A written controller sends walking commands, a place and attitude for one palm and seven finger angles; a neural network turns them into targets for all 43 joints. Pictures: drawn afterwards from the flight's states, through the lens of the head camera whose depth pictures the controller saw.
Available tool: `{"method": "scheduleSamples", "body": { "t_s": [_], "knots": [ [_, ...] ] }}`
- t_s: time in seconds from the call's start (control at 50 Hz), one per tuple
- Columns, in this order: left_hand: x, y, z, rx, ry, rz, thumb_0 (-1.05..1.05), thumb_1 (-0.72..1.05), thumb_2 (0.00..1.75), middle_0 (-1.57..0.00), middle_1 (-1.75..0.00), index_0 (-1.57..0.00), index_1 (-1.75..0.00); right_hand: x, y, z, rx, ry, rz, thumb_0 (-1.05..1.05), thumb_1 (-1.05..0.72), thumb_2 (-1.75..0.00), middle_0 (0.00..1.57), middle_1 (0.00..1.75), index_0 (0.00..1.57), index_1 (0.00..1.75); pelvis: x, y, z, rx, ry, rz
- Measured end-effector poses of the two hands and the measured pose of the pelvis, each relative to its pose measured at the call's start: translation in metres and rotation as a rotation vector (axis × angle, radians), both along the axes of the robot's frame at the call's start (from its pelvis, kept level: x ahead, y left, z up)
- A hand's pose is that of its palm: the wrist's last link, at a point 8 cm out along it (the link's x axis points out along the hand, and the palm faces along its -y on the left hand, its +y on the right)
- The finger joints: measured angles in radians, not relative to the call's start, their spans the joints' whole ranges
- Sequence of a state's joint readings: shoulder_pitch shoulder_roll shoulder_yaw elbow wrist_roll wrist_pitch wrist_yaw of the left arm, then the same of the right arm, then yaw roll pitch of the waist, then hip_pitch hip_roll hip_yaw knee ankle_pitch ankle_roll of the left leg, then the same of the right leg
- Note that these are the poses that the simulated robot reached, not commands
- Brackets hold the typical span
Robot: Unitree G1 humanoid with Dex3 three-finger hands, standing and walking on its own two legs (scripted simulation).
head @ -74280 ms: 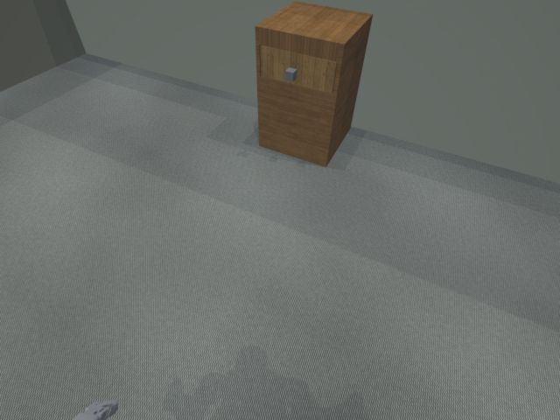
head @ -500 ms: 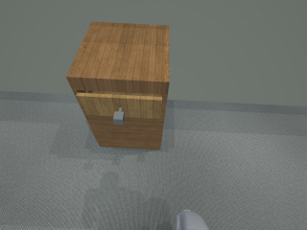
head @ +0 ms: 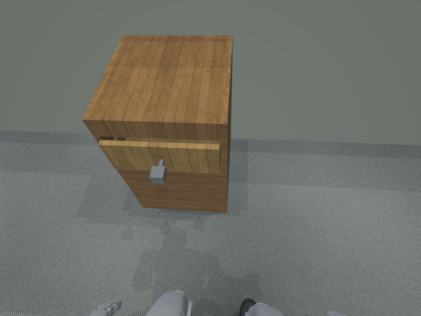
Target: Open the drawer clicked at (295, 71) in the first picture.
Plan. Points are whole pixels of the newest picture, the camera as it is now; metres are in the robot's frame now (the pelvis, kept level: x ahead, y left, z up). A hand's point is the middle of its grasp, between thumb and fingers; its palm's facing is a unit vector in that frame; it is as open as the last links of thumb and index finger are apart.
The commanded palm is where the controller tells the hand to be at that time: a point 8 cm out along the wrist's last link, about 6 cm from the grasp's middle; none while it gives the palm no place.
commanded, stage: come to a stop and stand still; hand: left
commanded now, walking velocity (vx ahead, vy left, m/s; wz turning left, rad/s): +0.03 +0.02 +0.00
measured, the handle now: (160, 169) +0.54 +0.22 -0.25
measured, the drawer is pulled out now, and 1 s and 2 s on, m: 0.03 0.03 0.03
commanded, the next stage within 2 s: look again from close up in 0.72 s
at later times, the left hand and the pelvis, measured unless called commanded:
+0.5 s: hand out of the picture -0.01 +0.26 -0.17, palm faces +0.02 -0.97 -0.25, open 7.4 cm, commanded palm none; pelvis -0.05 +0.07 -0.01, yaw -2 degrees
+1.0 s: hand out of the picture -0.05 +0.22 -0.18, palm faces +0.06 -0.98 -0.17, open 7.4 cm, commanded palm none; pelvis -0.04 +0.06 +0.00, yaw +0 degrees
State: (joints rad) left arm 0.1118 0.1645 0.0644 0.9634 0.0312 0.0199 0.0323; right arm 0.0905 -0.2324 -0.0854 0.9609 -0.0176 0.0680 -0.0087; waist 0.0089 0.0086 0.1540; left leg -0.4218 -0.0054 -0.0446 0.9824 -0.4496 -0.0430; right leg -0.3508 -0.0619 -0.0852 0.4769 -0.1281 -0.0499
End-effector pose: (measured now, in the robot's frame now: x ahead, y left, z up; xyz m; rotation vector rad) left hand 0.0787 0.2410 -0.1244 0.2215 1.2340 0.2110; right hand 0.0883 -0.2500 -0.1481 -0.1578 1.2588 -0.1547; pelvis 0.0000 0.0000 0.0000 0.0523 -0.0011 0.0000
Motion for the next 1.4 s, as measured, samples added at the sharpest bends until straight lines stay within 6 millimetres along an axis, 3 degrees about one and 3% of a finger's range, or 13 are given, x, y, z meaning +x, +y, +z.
{"method": "scheduleSamples", "body": {
  "t_s": [0.06,0.12,0.22,0.32,0.44,0.6,0.72,0.82,0.96,1.18,1.4],
  "knots": [
    [-0.014,0.014,-0.002,0.001,0.005,0.01,0.0,0.91,0.9,-0.2,-0.3,-0.2,-0.3,0.011,0.005,0.007,-0.014,-0.052,0.022,0.0,-0.91,-0.9,0.19,0.3,0.2,0.3,-0.006,0.008,-0.001,-0.005,0.001,-0.001],
    [-0.028,0.029,-0.007,-0.004,0.013,0.02,0.0,0.91,0.9,-0.2,-0.3,-0.2,-0.3,0.007,0.016,0.013,-0.029,-0.083,0.036,0.0,-0.91,-0.9,0.19,0.3,0.2,0.3,-0.012,0.02,-0.003,-0.019,0.005,0.002],
    [-0.047,0.057,-0.015,-0.003,-0.025,0.045,0.01,0.91,0.9,-0.2,-0.3,-0.2,-0.3,-0.016,0.042,0.013,-0.049,-0.145,0.044,0.0,-0.91,-0.9,0.19,0.3,0.2,0.3,-0.018,0.046,-0.013,-0.036,-0.033,0.019],
    [-0.065,0.07,-0.013,-0.006,-0.022,0.019,0.01,0.91,0.9,-0.2,-0.3,-0.2,-0.3,-0.043,0.072,0.004,0.004,-0.166,0.016,0.01,-0.91,-0.9,0.19,0.3,0.2,0.3,-0.024,0.059,-0.015,-0.034,-0.063,-0.026],
    [-0.089,0.069,-0.012,-0.02,0.001,-0.012,0.01,0.91,0.9,-0.19,-0.3,-0.19,-0.3,-0.083,0.088,-0.008,0.04,-0.115,-0.021,0.0,-0.94,-0.9,0.2,0.3,0.2,0.3,-0.04,0.068,-0.015,-0.033,-0.065,-0.039],
    [-0.111,0.06,-0.015,-0.067,0.041,-0.002,0.01,0.91,0.9,-0.2,-0.3,-0.2,-0.3,-0.157,0.095,-0.004,0.03,0.07,-0.035,0.01,-0.92,-0.9,0.2,0.3,0.2,0.3,-0.052,0.073,-0.008,-0.033,-0.043,-0.023],
    [-0.124,0.052,-0.019,-0.089,0.077,0.011,0.01,0.91,0.9,-0.2,-0.3,-0.2,-0.3,-0.184,0.098,-0.004,0.035,0.148,-0.055,0.01,-0.91,-0.9,0.19,0.3,0.2,0.3,-0.051,0.072,-0.007,-0.033,-0.047,-0.017],
    [-0.131,0.044,-0.02,-0.101,0.104,0.025,0.01,0.91,0.9,-0.2,-0.3,-0.2,-0.3,-0.182,0.1,-0.004,0.044,0.159,-0.053,0.01,-0.91,-0.9,0.19,0.3,0.2,0.3,-0.048,0.069,-0.006,-0.035,-0.04,-0.012],
    [-0.132,0.033,-0.021,-0.115,0.133,0.045,0.01,0.91,0.9,-0.2,-0.3,-0.2,-0.3,-0.159,0.103,-0.005,0.06,0.136,-0.038,0.01,-0.91,-0.9,0.19,0.3,0.2,0.3,-0.038,0.064,-0.004,-0.036,-0.03,-0.005],
    [-0.121,0.02,-0.02,-0.122,0.155,0.059,0.02,0.92,0.9,-0.2,-0.3,-0.2,-0.3,-0.122,0.101,-0.002,0.066,0.104,-0.014,0.01,-0.91,-0.9,0.19,0.3,0.2,0.3,-0.02,0.055,-0.001,-0.044,-0.024,0.004],
    [-0.108,0.016,-0.02,-0.119,0.15,0.063,0.02,0.93,0.9,-0.2,-0.3,-0.2,-0.3,-0.112,0.091,0.0,0.051,0.121,-0.009,0.01,-0.91,-0.9,0.19,0.3,0.2,0.3,-0.01,0.048,0.001,-0.049,-0.031,0.011]
  ]
}}
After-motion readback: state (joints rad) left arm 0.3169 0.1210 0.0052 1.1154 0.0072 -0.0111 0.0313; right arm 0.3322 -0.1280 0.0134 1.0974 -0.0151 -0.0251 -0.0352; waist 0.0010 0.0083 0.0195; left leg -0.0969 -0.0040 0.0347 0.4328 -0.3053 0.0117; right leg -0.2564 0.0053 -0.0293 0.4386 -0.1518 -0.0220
